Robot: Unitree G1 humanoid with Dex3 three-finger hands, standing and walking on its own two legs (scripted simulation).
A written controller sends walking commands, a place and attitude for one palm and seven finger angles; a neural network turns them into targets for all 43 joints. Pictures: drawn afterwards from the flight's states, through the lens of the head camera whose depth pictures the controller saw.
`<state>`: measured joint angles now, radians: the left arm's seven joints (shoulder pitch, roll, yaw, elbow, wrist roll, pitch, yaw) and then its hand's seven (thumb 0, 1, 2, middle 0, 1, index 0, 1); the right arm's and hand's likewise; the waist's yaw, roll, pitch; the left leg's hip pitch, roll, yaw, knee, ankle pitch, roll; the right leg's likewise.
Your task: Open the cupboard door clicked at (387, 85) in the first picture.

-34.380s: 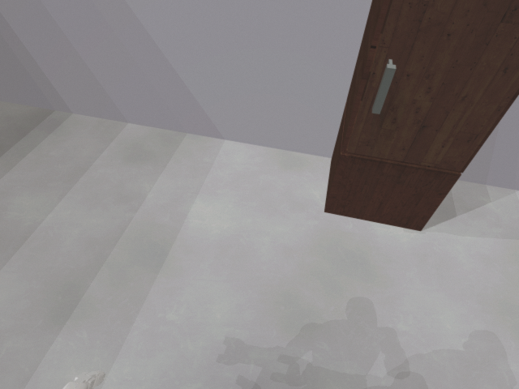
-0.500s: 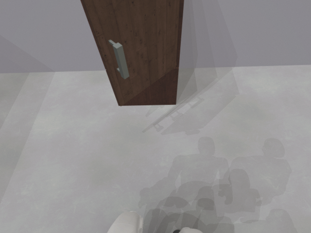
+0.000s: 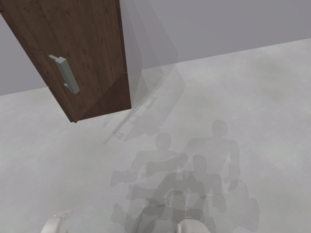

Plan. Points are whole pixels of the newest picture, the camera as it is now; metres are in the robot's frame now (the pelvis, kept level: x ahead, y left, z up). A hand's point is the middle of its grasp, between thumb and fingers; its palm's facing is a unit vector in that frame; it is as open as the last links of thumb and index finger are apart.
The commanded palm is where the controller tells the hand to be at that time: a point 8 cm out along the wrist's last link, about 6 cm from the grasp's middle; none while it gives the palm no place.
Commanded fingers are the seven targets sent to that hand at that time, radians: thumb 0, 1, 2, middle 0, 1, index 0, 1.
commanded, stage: walk to a spot facing it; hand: left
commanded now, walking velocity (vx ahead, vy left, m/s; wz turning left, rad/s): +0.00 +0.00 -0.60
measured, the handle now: (64, 74) +0.60 +0.38 -0.04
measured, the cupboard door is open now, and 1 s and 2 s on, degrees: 43 43 43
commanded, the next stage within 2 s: turn to face it in 1.88 s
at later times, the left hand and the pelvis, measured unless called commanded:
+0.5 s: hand (111, 204) +0.20 +0.15 -0.17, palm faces -0.32 -0.93 -0.18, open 7.4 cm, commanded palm none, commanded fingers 0.00 0.90 0.90 -0.20 -0.30 -0.20 -0.30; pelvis +0.02 -0.01 +0.00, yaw -19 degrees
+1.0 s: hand (136, 184) +0.27 +0.08 -0.19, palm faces -0.58 -0.79 -0.18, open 7.4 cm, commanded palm none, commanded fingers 0.00 0.90 0.90 -0.20 -0.30 -0.20 -0.30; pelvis +0.14 -0.07 -0.01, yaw -39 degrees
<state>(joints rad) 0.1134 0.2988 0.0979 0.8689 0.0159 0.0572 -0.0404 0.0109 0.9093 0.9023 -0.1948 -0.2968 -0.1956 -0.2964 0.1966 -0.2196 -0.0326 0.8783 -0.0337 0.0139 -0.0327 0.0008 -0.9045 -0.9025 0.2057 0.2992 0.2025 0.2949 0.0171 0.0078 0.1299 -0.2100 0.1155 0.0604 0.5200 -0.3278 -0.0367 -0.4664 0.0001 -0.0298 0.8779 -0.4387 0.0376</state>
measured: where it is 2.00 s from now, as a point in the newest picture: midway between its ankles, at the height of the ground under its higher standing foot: (224, 190)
